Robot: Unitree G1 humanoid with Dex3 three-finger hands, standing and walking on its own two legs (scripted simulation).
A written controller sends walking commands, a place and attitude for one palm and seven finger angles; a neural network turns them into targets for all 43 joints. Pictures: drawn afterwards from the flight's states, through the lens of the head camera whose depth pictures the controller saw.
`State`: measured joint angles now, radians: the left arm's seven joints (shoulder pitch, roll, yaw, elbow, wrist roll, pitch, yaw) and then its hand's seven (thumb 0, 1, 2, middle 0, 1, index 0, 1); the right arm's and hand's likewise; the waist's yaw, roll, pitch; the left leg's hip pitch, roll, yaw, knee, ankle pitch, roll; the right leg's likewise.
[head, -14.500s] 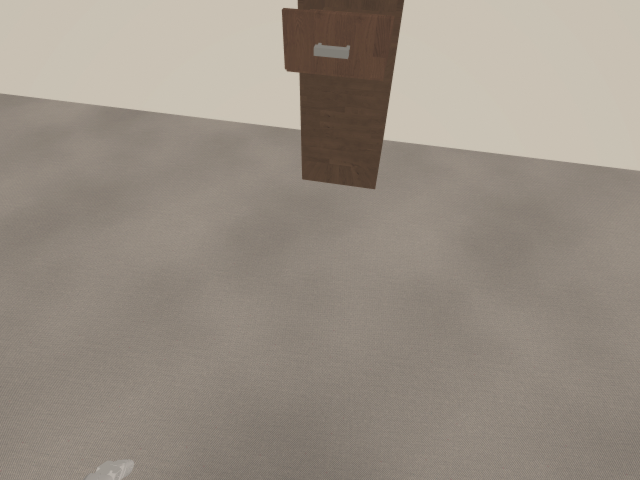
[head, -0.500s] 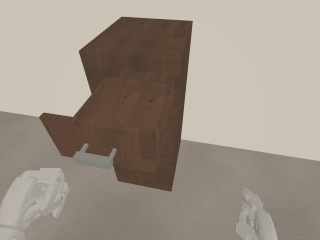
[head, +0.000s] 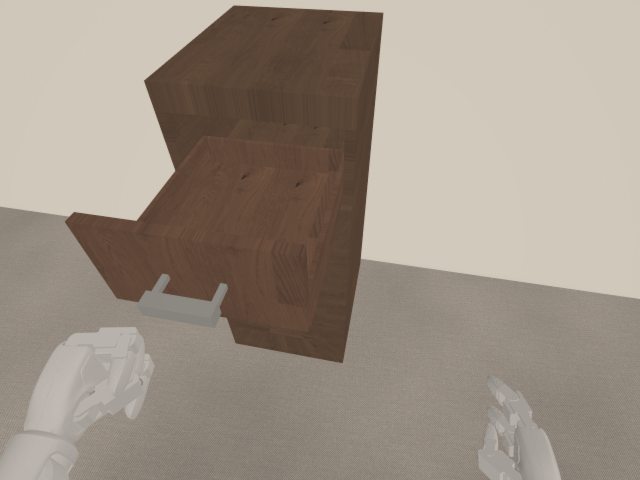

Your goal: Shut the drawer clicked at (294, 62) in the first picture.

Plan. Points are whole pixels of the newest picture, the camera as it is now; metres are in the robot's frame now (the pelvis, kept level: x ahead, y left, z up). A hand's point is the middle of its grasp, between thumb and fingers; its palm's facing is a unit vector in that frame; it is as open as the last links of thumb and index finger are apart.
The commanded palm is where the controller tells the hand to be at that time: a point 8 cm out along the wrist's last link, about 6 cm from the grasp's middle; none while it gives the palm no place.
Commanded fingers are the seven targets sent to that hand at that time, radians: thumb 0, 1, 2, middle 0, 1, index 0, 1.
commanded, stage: bring the fist close to the handle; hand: left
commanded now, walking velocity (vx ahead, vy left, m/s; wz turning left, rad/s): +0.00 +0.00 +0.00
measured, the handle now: (186, 296) +0.34 +0.23 +0.03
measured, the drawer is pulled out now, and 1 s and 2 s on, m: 0.30 0.30 0.24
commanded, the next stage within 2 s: push the drawer shut in 1.04 s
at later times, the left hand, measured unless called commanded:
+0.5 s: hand (179, 369) +0.23 +0.19 +0.05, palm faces -0.09 -0.99 -0.06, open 3.3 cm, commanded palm +0.21 +0.25 +0.04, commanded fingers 0.00 0.90 0.90 -1.40 -1.60 -1.40 -1.60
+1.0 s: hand (187, 363) +0.25 +0.19 +0.03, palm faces -0.09 -0.99 -0.06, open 3.3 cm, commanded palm +0.22 +0.26 +0.03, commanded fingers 0.00 0.90 0.90 -1.40 -1.60 -1.40 -1.60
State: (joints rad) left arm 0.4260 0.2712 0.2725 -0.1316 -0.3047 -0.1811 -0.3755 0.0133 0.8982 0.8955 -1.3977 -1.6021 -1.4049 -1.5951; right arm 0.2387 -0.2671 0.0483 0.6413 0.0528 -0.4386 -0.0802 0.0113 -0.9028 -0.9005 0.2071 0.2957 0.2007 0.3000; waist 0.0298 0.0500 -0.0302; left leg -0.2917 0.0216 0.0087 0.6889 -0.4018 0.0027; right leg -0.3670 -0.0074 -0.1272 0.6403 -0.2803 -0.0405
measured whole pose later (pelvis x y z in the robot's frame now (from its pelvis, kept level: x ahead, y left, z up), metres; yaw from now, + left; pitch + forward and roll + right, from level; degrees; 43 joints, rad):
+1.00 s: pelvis -0.01 +0.01 -0.03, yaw +0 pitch +9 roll -1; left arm 0.22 0.25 0.19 0.10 -0.26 -0.30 -0.33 0.01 0.90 0.90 -1.40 -1.60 -1.40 -1.60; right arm 0.25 -0.26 0.04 0.57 0.04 -0.28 -0.05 0.01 -0.90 -0.90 0.21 0.30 0.20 0.30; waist -0.03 0.03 -0.07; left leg -0.59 0.00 0.01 0.91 -0.48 0.02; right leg -0.67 -0.04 -0.12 0.87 -0.36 -0.03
